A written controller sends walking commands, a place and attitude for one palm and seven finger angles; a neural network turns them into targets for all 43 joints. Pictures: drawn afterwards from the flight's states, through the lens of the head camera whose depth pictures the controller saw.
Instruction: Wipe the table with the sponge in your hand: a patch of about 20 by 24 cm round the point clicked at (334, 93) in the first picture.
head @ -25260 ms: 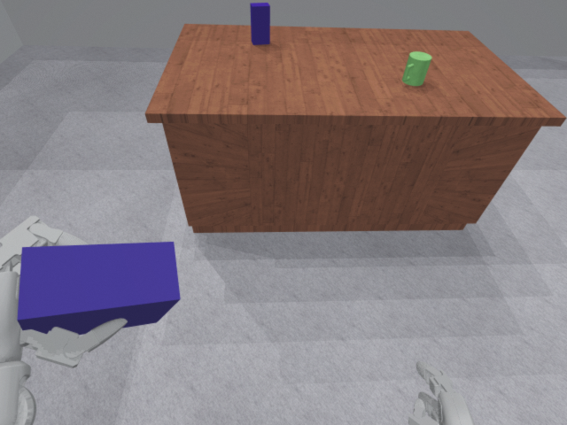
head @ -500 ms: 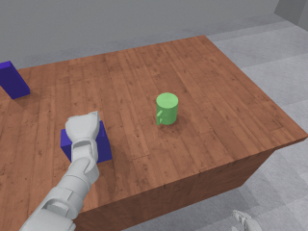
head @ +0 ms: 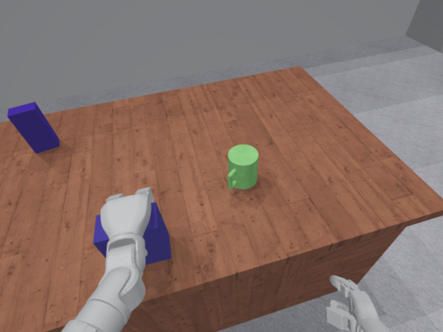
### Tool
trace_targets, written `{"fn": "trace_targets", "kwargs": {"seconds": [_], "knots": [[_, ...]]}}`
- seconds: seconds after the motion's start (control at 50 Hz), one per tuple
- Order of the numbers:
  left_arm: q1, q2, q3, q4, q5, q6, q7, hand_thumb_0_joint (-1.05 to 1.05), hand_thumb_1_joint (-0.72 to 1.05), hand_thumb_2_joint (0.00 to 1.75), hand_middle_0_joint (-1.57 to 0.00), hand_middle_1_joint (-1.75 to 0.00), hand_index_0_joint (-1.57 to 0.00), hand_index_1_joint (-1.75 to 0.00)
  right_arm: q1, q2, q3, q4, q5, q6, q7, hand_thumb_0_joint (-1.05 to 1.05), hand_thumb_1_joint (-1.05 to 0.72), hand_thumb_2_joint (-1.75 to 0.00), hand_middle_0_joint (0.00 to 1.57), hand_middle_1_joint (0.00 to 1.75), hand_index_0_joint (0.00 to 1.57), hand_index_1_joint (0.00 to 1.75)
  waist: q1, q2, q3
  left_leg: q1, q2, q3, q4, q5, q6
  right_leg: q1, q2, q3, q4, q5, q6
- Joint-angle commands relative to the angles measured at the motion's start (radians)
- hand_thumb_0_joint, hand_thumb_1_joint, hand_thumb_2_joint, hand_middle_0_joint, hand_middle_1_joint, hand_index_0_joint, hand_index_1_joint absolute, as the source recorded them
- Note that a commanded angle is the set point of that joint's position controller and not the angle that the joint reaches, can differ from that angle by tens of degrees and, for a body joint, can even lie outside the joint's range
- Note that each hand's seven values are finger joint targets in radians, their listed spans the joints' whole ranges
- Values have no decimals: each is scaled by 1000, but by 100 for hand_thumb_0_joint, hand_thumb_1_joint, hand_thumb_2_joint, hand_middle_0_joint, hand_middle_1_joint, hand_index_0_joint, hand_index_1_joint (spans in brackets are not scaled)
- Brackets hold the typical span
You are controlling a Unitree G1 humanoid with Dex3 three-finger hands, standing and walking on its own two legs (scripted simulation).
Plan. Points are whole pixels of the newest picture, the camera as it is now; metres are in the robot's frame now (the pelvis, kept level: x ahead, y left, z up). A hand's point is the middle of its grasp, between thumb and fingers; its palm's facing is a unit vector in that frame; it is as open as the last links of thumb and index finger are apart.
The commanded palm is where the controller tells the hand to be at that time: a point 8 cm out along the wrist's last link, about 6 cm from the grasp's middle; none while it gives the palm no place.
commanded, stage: wipe back along the middle lane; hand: left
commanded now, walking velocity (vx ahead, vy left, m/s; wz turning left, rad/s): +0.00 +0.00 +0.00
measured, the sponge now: (139, 243) +0.30 +0.22 -0.05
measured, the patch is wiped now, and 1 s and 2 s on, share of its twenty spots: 0.95 0.95 0.95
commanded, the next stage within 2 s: slide across to the third lane in 0.14 s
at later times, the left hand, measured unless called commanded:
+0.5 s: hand (140, 234) +0.29 +0.20 +0.01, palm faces -0.03 -0.04 -1.00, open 10.2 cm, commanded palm +0.26 +0.17 +0.06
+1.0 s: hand (166, 230) +0.30 +0.15 +0.01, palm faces -0.03 -0.02 -1.00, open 10.2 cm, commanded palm +0.27 +0.13 +0.05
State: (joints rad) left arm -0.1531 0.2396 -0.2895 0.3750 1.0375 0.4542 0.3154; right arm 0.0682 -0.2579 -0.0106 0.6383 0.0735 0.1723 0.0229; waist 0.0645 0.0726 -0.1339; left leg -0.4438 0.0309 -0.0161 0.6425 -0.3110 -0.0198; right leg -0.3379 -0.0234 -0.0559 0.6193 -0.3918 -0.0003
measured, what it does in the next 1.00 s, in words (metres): stands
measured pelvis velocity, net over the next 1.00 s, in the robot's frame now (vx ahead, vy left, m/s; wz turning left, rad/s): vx -0.03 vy -0.01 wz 0.01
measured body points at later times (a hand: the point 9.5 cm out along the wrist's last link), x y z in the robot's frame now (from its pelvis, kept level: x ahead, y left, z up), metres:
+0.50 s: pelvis -0.01 +0.00 +0.00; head -0.01 -0.04 +0.45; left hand +0.29 +0.20 +0.07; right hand +0.19 -0.23 -0.11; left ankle +0.01 +0.13 -0.72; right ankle -0.05 -0.12 -0.72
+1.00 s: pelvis -0.03 -0.01 +0.00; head -0.04 -0.04 +0.45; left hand +0.30 +0.15 +0.07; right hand +0.18 -0.22 -0.11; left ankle +0.01 +0.13 -0.72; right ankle -0.05 -0.12 -0.72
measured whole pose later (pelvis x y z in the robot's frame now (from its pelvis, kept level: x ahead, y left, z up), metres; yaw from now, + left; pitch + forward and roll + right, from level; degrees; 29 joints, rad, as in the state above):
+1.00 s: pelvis -0.03 -0.01 +0.00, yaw +1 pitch +4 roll +0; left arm -0.38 0.12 -0.42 0.64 1.00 0.48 0.35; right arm 0.05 -0.22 -0.02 0.72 0.07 0.14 0.03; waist 0.07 0.08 -0.11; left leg -0.44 0.04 -0.03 0.62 -0.25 -0.03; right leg -0.35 -0.02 -0.07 0.64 -0.36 -0.02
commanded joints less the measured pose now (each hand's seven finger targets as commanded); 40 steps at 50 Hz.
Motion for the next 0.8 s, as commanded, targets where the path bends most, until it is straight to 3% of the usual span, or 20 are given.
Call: {"fn": "trace_targets", "kwargs": {"seconds": [0.0, 0.02, 0.04, 0.1, 0.12, 0.14, 0.16, 0.2, 0.22, 0.24, 0.3, 0.32, 0.36, 0.38, 0.42, 0.5, 0.62, 0.68, 0.72, 0.78], "knots": [[-22, 9, 0, -75, -42, 9, -43, 0, 10, 130, -120, -160, -120, -160, -156, -106, -29, -158, 1, -44, -9, 0, -90, -90, 20, 30, 20, 30, -3, -165, -110, 149, -61, 41, -43, 297, 56, 33, 55, -17, -82, 482, -46], [-23, 53, 43, -79, -36, 10, -40, 0, 10, 130, -120, -160, -120, -160, -154, -113, -33, -153, 1, -42, -9, 0, -90, -90, 20, 30, 20, 30, 2, -163, -114, 151, -57, 32, -46, 297, 53, 34, 59, -12, -80, 471, -51], [-14, 4, -9, -93, -36, 12, -44, 0, 10, 130, -120, -160, -120, -160, -164, -104, -29, -163, 2, -43, -9, 0, -90, -90, 20, 30, 20, 30, -2, -141, -103, 155, -60, 38, -45, 291, 55, 25, 58, -18, -77, 452, -49], [-29, 10, -14, -87, -24, 12, -47, 0, 10, 130, -120, -160, -120, -160, -166, -103, -27, -155, 1, -45, -9, 0, -90, -90, 20, 30, 20, 30, -4, -159, -100, 156, -61, 33, -42, 286, 54, 16, 58, -15, -78, 445, -49], [-28, 46, 25, -82, -18, 12, -44, 0, 10, 130, -120, -160, -120, -160, -166, -110, -30, -152, 1, -44, -9, 0, -90, -90, 20, 30, 20, 30, 4, -153, -105, 154, -57, 27, -47, 279, 51, 14, 61, -9, -77, 430, -55], [-31, 3, -17, -99, -24, 11, -47, 0, 10, 130, -120, -160, -120, -160, -167, -103, -29, -160, 1, -46, -11, 0, -90, -90, 20, 30, 20, 30, -3, -149, -108, 158, -60, 35, -43, 277, 56, 16, 61, -14, -71, 432, -52], [-51, 29, 5, -88, -22, 10, -45, 0, 10, 130, -120, -160, -120, -160, -163, -104, -27, -155, 1, -46, -14, 0, -90, -90, 20, 30, 20, 30, -1, -155, -111, 153, -62, 33, -41, 270, 55, 11, 59, -14, -74, 426, -50], [-77, 27, 2, -68, -18, 11, -47, 0, 10, 130, -120, -160, -120, -160, -161, -105, -26, -147, 1, -47, -20, 0, -90, -90, 20, 30, 20, 30, -5, -157, -101, 146, -64, 35, -45, 248, 54, -1, 59, -11, -79, 400, -48], [-86, 77, 53, -59, -12, 11, -45, 0, 10, 130, -120, -160, -120, -160, -160, -115, -29, -141, -1, -48, -23, 0, -90, -90, 20, 30, 20, 30, 0, -163, -101, 141, -62, 29, -46, 239, 52, -1, 63, 1, -82, 390, -53], [-107, 28, 5, -89, -16, 9, -47, 0, 10, 130, -120, -160, -120, -160, -164, -107, -28, -149, -1, -49, -26, 0, -90, -90, 20, 30, 20, 30, -6, -136, -128, 156, -64, 39, -43, 249, 57, 9, 58, -2, -75, 403, -51], [-157, 21, -12, -111, -17, 2, -50, 0, 10, 130, -120, -160, -120, -160, -167, -103, -30, -145, -2, -53, -25, 0, -90, -90, 20, 30, 20, 30, -13, -128, -149, 171, -64, 34, -36, 270, 58, 12, 55, -3, -74, 429, -51], [-150, 41, 14, -120, -19, -2, -47, 0, 10, 130, -120, -160, -120, -160, -165, -105, -36, -142, -4, -54, -24, 0, -90, -90, 20, 30, 20, 30, -6, -129, -167, 179, -60, 27, -40, 276, 58, 23, 58, 1, -76, 432, -54], [-166, 7, -23, -136, -27, -9, -50, 0, 10, 130, -120, -160, -120, -160, -164, -98, -34, -145, -1, -59, -22, 0, -90, -90, 20, 30, 20, 30, -15, -131, -172, 188, -59, 29, -37, 283, 61, 20, 56, -10, -72, 435, -52], [-160, -23, -53, -144, -36, -14, -54, 0, 10, 130, -120, -160, -120, -160, -168, -94, -34, -150, -1, -62, -20, 0, -90, -90, 20, 30, 20, 30, -18, -128, -159, 187, -60, 31, -39, 279, 64, 19, 55, -10, -78, 434, -50], [-190, 4, -26, -151, -35, -27, -49, 0, 10, 130, -120, -160, -120, -160, -168, -99, -38, -139, -2, -66, -19, 0, -90, -90, 20, 30, 20, 30, -17, -146, -168, 193, -56, 21, -47, 275, 63, 22, 58, -6, -82, 424, -52], [-229, -50, -83, -137, -38, -42, -42, 0, 10, 130, -120, -160, -120, -160, -169, -90, -36, -130, 2, -75, -14, 0, -90, -90, 20, 30, 20, 30, -27, -142, -134, 198, -51, 21, -57, 260, 63, -7, 58, -18, -88, 392, -50], [-283, -51, -68, -75, -32, -35, -11, 0, 10, 130, -120, -160, -120, -160, -174, -90, -42, -106, 3, -78, -7, 0, -90, -90, 20, 30, 20, 30, -15, -140, -140, 201, -46, 15, -78, 227, 55, -17, 67, -21, -97, 318, -59], [-367, -129, -139, -35, -38, -29, 1, 0, 10, 130, -120, -160, -120, -160, -180, -80, -41, -99, 6, -81, -4, 0, -90, -90, 20, 30, 20, 30, -33, -134, -121, 201, -45, 21, -80, 200, 56, -48, 67, -31, -97, 276, -57], [-389, -102, -104, 8, -36, -26, 12, 0, 10, 130, -120, -160, -120, -160, -175, -85, -46, -83, 4, -81, -1, 0, -90, -90, 20, 30, 20, 30, -26, -146, -142, 202, -43, 16, -81, 199, 54, -42, 69, -28, -100, 275, -60], [-381, -143, -129, 31, -56, -23, 21, 0, 10, 130, -120, -160, -120, -160, -179, -78, -45, -87, 3, -80, 5, 0, -90, -90, 20, 30, 20, 30, -21, -164, -165, 195, -48, 25, -74, 209, 55, -24, 64, -30, -97, 300, -55]]}}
